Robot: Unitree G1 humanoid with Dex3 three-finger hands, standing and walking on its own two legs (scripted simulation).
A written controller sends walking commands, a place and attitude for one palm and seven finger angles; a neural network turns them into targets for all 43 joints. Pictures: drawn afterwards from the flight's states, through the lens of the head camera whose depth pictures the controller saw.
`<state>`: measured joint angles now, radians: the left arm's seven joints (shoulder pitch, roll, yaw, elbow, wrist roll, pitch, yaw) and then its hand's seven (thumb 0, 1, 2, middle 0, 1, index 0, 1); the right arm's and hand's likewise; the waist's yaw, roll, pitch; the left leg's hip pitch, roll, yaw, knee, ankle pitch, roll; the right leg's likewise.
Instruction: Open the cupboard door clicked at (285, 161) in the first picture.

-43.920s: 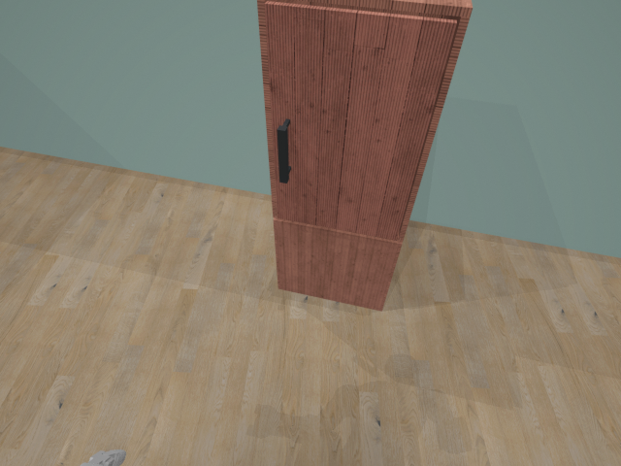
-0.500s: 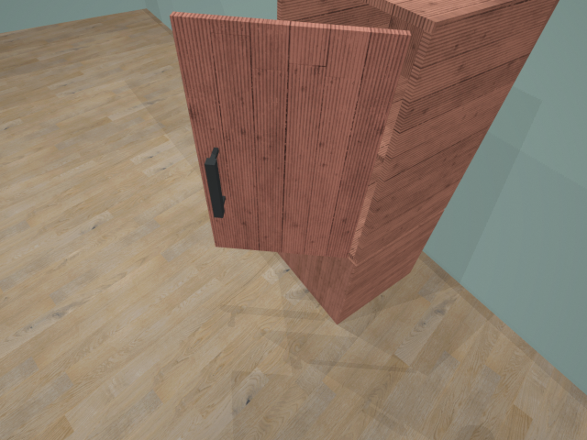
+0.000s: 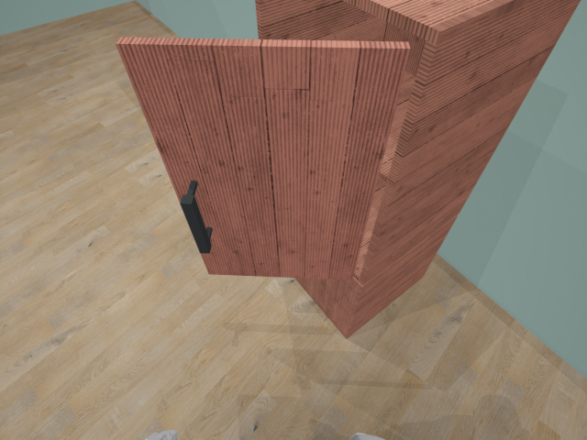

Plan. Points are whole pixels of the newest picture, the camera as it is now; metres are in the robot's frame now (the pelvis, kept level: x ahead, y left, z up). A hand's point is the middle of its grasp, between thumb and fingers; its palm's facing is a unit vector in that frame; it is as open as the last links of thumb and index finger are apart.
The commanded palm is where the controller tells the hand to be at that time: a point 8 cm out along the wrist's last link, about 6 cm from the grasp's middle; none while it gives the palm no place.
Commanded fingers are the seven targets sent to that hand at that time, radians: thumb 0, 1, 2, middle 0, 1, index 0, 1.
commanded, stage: come to a stop and stand still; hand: left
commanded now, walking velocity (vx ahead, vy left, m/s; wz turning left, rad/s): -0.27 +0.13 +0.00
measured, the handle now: (199, 218) +0.51 +0.19 -0.07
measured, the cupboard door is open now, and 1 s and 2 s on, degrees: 50 50 50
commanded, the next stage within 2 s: look again from close up in 1.68 s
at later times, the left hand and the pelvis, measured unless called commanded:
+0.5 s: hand out of the picture -0.03 +0.24 -0.16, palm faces +0.04 -0.98 -0.20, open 7.4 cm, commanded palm none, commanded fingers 0.00 0.90 0.90 -0.20 -0.30 -0.20 -0.30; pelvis -0.03 +0.05 +0.02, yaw -1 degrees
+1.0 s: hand out of the picture -0.05 +0.15 -0.16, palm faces +0.02 -0.99 -0.16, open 7.3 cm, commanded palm none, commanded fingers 0.00 0.90 0.90 -0.20 -0.30 -0.20 -0.30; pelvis -0.04 +0.00 +0.02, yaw -1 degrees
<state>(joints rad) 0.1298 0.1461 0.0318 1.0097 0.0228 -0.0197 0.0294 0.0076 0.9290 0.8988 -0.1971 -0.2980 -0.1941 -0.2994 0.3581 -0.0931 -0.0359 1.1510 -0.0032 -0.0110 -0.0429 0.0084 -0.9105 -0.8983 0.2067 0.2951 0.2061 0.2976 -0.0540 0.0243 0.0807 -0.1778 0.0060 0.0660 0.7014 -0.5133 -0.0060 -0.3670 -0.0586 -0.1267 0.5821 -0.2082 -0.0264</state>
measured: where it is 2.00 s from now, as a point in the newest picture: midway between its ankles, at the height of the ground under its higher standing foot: outside the picture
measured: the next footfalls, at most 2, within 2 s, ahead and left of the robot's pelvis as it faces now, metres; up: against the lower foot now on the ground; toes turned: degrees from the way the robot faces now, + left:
left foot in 0.22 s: +0.02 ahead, +0.15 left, +0.00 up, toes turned +4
right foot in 0.60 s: -0.04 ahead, -0.09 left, +0.00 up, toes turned -4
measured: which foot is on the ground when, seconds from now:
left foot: up 0.00-0.20, down 0.22-1.00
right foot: down 0.00-0.24, up 0.26-0.58, down 0.60-1.00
